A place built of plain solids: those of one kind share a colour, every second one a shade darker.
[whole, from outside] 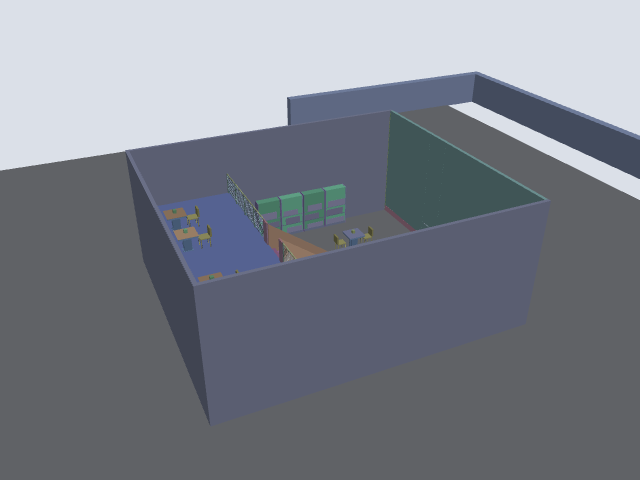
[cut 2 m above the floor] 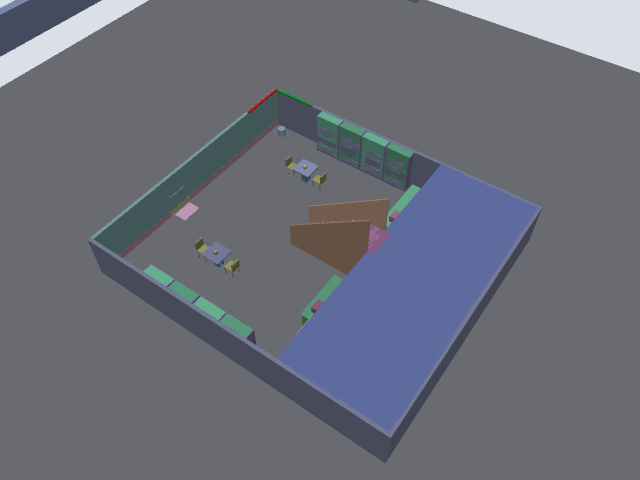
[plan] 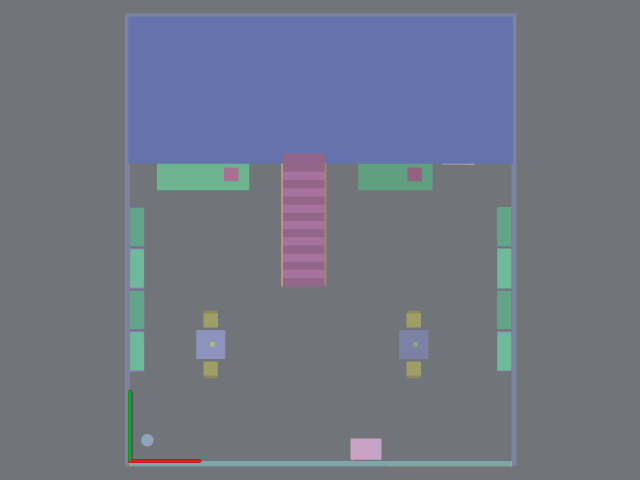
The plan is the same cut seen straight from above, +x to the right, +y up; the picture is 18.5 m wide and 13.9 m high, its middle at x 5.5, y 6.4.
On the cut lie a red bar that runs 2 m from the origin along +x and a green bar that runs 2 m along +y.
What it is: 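A tea room at street level behind a glazed front, one room two levels high, with a raised rear level reached by one straight flight, fitted out in the 1990s to 2020s; 11.0 x 12.8 m, 5.56 m high throughout; its front glazed onto the street; the raised level 2.75 m over the floor, over the rear 4.2 m, open to the hall behind a guard 1.0 m high along its edge; a flight of 16 risers of 0.172 m, one straight run, free in the room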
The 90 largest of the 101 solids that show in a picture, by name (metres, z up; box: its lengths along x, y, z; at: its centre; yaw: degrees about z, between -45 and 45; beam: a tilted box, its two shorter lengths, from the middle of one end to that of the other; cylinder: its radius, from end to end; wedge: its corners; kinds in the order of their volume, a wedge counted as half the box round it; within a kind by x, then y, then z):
{
 "upper_1": {"box": [11.14, 4.26, 2.8], "at": [5.52, 10.74, 1.35]},
 "street_hedge_1": {"box": [39.8, 0.6, 2.25], "at": [5.52, -16.3, 1.07]},
 "street_hedge_2": {"box": [0.6, 15.85, 2.25], "at": [25.12, -8.07, 1.07]},
 "wall_1": {"box": [0.15, 13.12, 5.61], "at": [-0.07, 6.41, 2.75]},
 "wall_2": {"box": [11.34, 0.15, 5.61], "at": [5.52, 12.89, 2.75]},
 "wall_3": {"box": [0.15, 13.12, 5.61], "at": [11.12, 6.41, 2.75]},
 "stair_step_1": {"box": [1.22, 0.47, 0.22], "at": [5.03, 5.29, 0.06]},
 "stair_step_2": {"box": [1.22, 0.47, 0.39], "at": [5.03, 5.53, 0.15]},
 "stair_step_3": {"box": [1.22, 0.47, 0.57], "at": [5.03, 5.77, 0.23]},
 "stair_step_4": {"box": [1.22, 0.47, 0.74], "at": [5.03, 6.0, 0.32]},
 "stair_step_5": {"box": [1.22, 0.47, 0.91], "at": [5.03, 6.24, 0.41]},
 "stair_step_6": {"box": [1.22, 0.47, 1.08], "at": [5.03, 6.48, 0.49]},
 "stair_step_7": {"box": [1.22, 0.47, 1.25], "at": [5.03, 6.71, 0.58]},
 "stair_step_8": {"box": [1.22, 0.47, 1.43], "at": [5.03, 6.95, 0.66]},
 "stair_step_9": {"box": [1.22, 0.47, 1.6], "at": [5.03, 7.19, 0.75]},
 "stair_step_10": {"box": [1.22, 0.47, 1.77], "at": [5.03, 7.42, 0.83]},
 "stair_step_11": {"box": [1.22, 0.47, 1.94], "at": [5.03, 7.66, 0.92]},
 "stair_step_12": {"box": [1.22, 0.47, 2.11], "at": [5.03, 7.9, 1.01]},
 "stair_step_13": {"box": [1.22, 0.47, 2.29], "at": [5.03, 8.14, 1.09]},
 "stair_step_14": {"box": [1.22, 0.47, 2.46], "at": [5.03, 8.37, 1.18]},
 "stair_step_15": {"box": [1.22, 0.54, 2.63], "at": [5.03, 8.64, 1.26]},
 "window_wall_1": {"box": [6.23, 0.15, 5.61], "at": [3.12, -0.07, 2.75]},
 "window_wall_2": {"box": [1.2, 0.15, 5.61], "at": [6.83, -0.07, 2.75]},
 "window_wall_3": {"box": [3.61, 0.15, 5.61], "at": [9.23, -0.07, 2.75]},
 "shelves_body_1": {"box": [0.4, 1.16, 2.1], "at": [0.2, 3.17, 1.0]},
 "shelves_body_2": {"box": [0.4, 1.16, 2.1], "at": [0.2, 4.38, 1.0]},
 "shelves_body_3": {"box": [0.4, 1.16, 2.1], "at": [0.2, 5.58, 1.0]},
 "shelves_body_4": {"box": [0.4, 1.16, 2.1], "at": [0.2, 6.78, 1.0]},
 "shelves_body_5": {"box": [0.4, 1.16, 2.1], "at": [10.84, 3.17, 1.0]},
 "shelves_body_6": {"box": [0.4, 1.16, 2.1], "at": [10.84, 4.38, 1.0]},
 "shelves_body_7": {"box": [0.4, 1.16, 2.1], "at": [10.84, 5.58, 1.0]},
 "shelves_body_8": {"box": [0.4, 1.16, 2.1], "at": [10.84, 6.78, 1.0]},
 "shelves_goods_1": {"box": [0.41, 0.84, 0.34], "at": [0.2, 3.1, 1.26]},
 "shelves_goods_2": {"box": [0.41, 0.83, 0.29], "at": [0.2, 3.17, 0.27]},
 "shelves_goods_3": {"box": [0.41, 1.03, 0.25], "at": [0.2, 3.17, 0.74]},
 "shelves_goods_4": {"box": [0.41, 0.81, 0.39], "at": [0.2, 4.31, 0.81]},
 "shelves_goods_5": {"box": [0.41, 0.98, 0.39], "at": [0.2, 4.41, 1.29]},
 "shelves_goods_6": {"box": [0.41, 0.87, 0.27], "at": [0.2, 4.47, 0.26]},
 "shelves_goods_7": {"box": [0.41, 0.94, 0.38], "at": [0.2, 5.6, 0.32]},
 "shelves_goods_8": {"box": [0.41, 0.79, 0.37], "at": [0.2, 5.63, 0.79]},
 "shelves_goods_9": {"box": [0.41, 0.8, 0.27], "at": [0.2, 5.63, 1.23]},
 "shelves_goods_10": {"box": [0.41, 0.94, 0.27], "at": [0.2, 6.73, 0.26]},
 "shelves_goods_11": {"box": [0.41, 1.0, 0.33], "at": [0.2, 6.77, 0.77]},
 "shelves_goods_12": {"box": [0.41, 0.75, 0.39], "at": [0.2, 6.78, 1.29]},
 "shelves_goods_13": {"box": [0.41, 0.96, 0.33], "at": [10.84, 3.13, 1.26]},
 "shelves_goods_14": {"box": [0.41, 1.03, 0.28], "at": [10.84, 3.18, 0.27]},
 "shelves_goods_15": {"box": [0.41, 0.91, 0.34], "at": [10.84, 3.23, 0.78]},
 "shelves_goods_16": {"box": [0.41, 0.89, 0.25], "at": [10.84, 4.32, 0.26]},
 "shelves_goods_17": {"box": [0.41, 0.79, 0.33], "at": [10.84, 4.35, 1.26]},
 "shelves_goods_18": {"box": [0.41, 0.77, 0.31], "at": [10.84, 4.5, 0.76]},
 "shelves_goods_19": {"box": [0.41, 0.83, 0.28], "at": [10.84, 5.48, 0.27]},
 "shelves_goods_20": {"box": [0.41, 0.76, 0.35], "at": [10.84, 5.55, 0.78]},
 "shelves_goods_21": {"box": [0.41, 0.76, 0.27], "at": [10.84, 5.65, 1.23]},
 "shelves_goods_22": {"box": [0.41, 0.97, 0.29], "at": [10.84, 6.75, 0.76]},
 "shelves_goods_23": {"box": [0.41, 0.89, 0.37], "at": [10.84, 6.84, 1.27]},
 "stair_guard_1": {"wedge": [[4.37, 5.05, -0.02], [4.37, 5.05, 1.12], [4.37, 8.62, -0.02], [4.37, 8.62, 3.71], [4.43, 5.05, -0.02], [4.43, 5.05, 1.12], [4.43, 8.62, -0.02], [4.43, 8.62, 3.71]]},
 "stair_guard_2": {"wedge": [[5.63, 5.05, -0.02], [5.63, 5.05, 1.12], [5.63, 8.62, -0.02], [5.63, 8.62, 3.71], [5.69, 5.05, -0.02], [5.69, 5.05, 1.12], [5.69, 8.62, -0.02], [5.69, 8.62, 3.71]]},
 "shelves_shelf_1": {"box": [0.41, 1.1, 0.18], "at": [0.21, 3.17, 0.04]},
 "shelves_shelf_2": {"box": [0.41, 1.1, 0.18], "at": [0.21, 4.38, 0.04]},
 "shelves_shelf_3": {"box": [0.41, 1.1, 0.18], "at": [0.21, 5.58, 0.04]},
 "shelves_shelf_4": {"box": [0.41, 1.1, 0.18], "at": [0.21, 6.78, 0.04]},
 "shelves_shelf_5": {"box": [0.41, 1.1, 0.18], "at": [10.83, 3.17, 0.04]},
 "shelves_shelf_6": {"box": [0.41, 1.1, 0.18], "at": [10.83, 4.38, 0.04]},
 "shelves_cheek_1": {"box": [0.41, 0.032, 2.1], "at": [0.21, 3.74, 1.0]},
 "shelves_cheek_2": {"box": [0.41, 0.032, 2.1], "at": [0.21, 4.94, 1.0]},
 "shelves_cheek_3": {"box": [0.41, 0.032, 2.1], "at": [0.21, 6.14, 1.0]},
 "shelves_cheek_4": {"box": [0.41, 0.032, 2.1], "at": [0.21, 7.34, 1.0]},
 "shelves_cheek_5": {"box": [0.41, 0.032, 2.1], "at": [10.83, 3.74, 1.0]},
 "shelves_cheek_6": {"box": [0.41, 0.032, 2.1], "at": [10.83, 4.94, 1.0]},
 "shelves_cheek_7": {"box": [0.41, 0.032, 2.1], "at": [10.83, 6.14, 1.0]},
 "shelves_cheek_8": {"box": [0.41, 0.032, 2.1], "at": [10.83, 7.34, 1.0]},
 "stallriser_1": {"box": [6.23, 0.05, 0.35], "at": [3.12, -0.02, 0.12]},
 "stallriser_2": {"box": [3.61, 0.05, 0.35], "at": [9.23, -0.02, 0.12]},
 "counter_top_1": {"box": [2.67, 0.78, 0.04], "at": [2.12, 8.23, 1.02]},
 "counter_top_2": {"box": [2.15, 0.78, 0.04], "at": [7.68, 8.23, 1.02]},
 "till_1": {"box": [0.42, 0.4, 0.28], "at": [2.93, 8.3, 1.18]},
 "till_2": {"box": [0.42, 0.4, 0.28], "at": [8.24, 8.3, 1.18]},
 "side_chair_1": {"box": [0.38, 0.08, 0.38], "at": [2.33, 2.44, 0.65]},
 "side_chair_2": {"box": [0.38, 0.08, 0.38], "at": [2.33, 4.32, 0.65]},
 "side_chair_3": {"box": [0.38, 0.08, 0.38], "at": [6.67, 10.74, 3.4]},
 "side_chair_4": {"box": [0.38, 0.08, 0.38], "at": [8.21, 2.44, 0.65]},
 "side_chair_5": {"box": [0.38, 0.08, 0.38], "at": [8.21, 4.32, 0.65]},
 "upper_guard_return_1": {"box": [0.4, 0.06, 0.99], "at": [4.17, 8.64, 3.2]},
 "upper_guard_return_2": {"box": [0.4, 0.06, 0.99], "at": [5.89, 8.64, 3.2]},
 "meeting_table_1": {"box": [0.06, 0.32, 0.79], "at": [6.58, 11.69, 3.1]},
 "meeting_table_2": {"box": [0.06, 0.32, 0.79], "at": [8.12, 3.38, 0.34]},
 "meeting_table_3": {"box": [0.06, 0.32, 0.79], "at": [8.43, 11.69, 3.1]},
 "plant_pot_1": {"cylinder": 0.18, "from": [0.5, 0.6, 0.0], "to": [0.5, 0.6, 0.38]},
 "door_mat_1": {"box": [0.9, 0.6, 0.07], "at": [6.83, 0.35, -0.02]},
 "street_door_kick_1": {"box": [1.2, 0.05, 0.35], "at": [6.83, -0.02, 0.12]}
}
